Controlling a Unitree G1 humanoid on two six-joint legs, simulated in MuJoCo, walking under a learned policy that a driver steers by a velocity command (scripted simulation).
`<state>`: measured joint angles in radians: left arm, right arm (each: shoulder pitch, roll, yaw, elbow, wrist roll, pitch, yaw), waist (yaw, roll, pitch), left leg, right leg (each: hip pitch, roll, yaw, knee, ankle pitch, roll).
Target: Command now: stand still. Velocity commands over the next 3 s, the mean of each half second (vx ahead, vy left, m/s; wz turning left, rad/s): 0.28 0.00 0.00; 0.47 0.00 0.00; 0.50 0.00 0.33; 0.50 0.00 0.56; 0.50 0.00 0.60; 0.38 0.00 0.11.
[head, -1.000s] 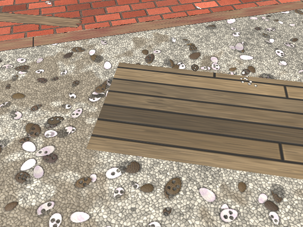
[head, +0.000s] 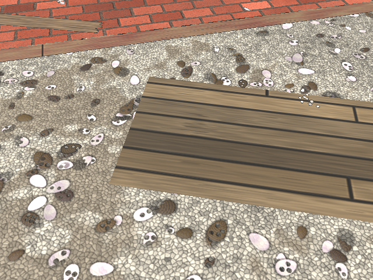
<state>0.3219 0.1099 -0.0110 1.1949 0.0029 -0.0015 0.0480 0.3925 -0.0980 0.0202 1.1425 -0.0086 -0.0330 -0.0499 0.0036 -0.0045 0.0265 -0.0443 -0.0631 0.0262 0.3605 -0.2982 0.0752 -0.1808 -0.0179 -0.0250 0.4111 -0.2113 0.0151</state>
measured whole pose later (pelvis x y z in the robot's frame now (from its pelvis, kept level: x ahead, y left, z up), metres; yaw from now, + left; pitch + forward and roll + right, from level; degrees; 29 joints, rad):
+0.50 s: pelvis +0.14 -0.07 -0.02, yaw +0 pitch +0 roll +0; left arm 0.22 0.18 0.07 1.00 0.02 -0.07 -0.01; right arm 0.47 -0.19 -0.03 1.11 -0.02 -0.07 0.00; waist -0.02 0.04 0.04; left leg -0.21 0.02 -0.01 1.05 -0.40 0.08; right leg -0.33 0.02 -0.12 0.59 -0.25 -0.08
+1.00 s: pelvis +0.41 -0.05 -0.02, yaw +0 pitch +0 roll +0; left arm 0.48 0.15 0.03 1.09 0.00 -0.09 0.01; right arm 0.06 -0.17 -0.06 0.92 -0.04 -0.09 0.02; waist 0.03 -0.01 0.09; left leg -0.45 -0.03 0.13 0.58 -0.13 0.13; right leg -0.06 0.02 -0.04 0.89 -0.48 -0.08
